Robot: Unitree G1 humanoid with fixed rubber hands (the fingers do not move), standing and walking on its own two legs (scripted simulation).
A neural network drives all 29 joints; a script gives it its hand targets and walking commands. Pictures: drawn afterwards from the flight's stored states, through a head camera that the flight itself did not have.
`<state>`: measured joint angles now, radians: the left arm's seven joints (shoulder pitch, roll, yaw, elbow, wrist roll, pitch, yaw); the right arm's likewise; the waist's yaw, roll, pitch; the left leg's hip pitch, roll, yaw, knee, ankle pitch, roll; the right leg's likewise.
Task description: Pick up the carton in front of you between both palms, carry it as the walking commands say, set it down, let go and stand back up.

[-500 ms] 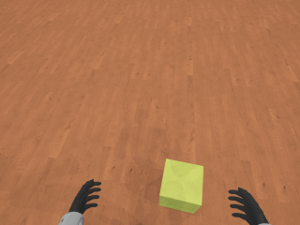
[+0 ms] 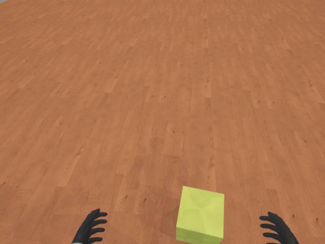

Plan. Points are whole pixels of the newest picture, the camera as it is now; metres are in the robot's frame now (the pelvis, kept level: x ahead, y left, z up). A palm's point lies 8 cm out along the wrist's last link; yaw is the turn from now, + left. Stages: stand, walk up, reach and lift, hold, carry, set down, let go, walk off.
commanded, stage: stand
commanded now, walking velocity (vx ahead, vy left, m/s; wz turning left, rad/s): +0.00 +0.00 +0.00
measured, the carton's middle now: (199, 217) +0.39 -0.12 -0.65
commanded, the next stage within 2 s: none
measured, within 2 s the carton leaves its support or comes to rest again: neither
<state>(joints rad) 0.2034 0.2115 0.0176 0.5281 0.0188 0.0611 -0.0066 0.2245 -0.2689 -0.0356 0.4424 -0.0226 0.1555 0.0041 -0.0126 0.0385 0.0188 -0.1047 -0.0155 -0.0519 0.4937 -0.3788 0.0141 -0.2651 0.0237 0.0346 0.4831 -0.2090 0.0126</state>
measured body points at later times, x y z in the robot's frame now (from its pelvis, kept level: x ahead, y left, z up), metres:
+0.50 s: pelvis +0.02 -0.03 +0.00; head +0.03 -0.05 +0.45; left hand +0.13 +0.28 -0.09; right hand +0.16 -0.31 -0.11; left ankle -0.07 +0.11 -0.74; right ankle +0.03 -0.13 -0.74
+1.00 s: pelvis +0.00 -0.03 +0.00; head +0.00 -0.05 +0.45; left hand +0.10 +0.28 -0.10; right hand +0.13 -0.32 -0.11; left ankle -0.07 +0.11 -0.74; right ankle +0.03 -0.13 -0.74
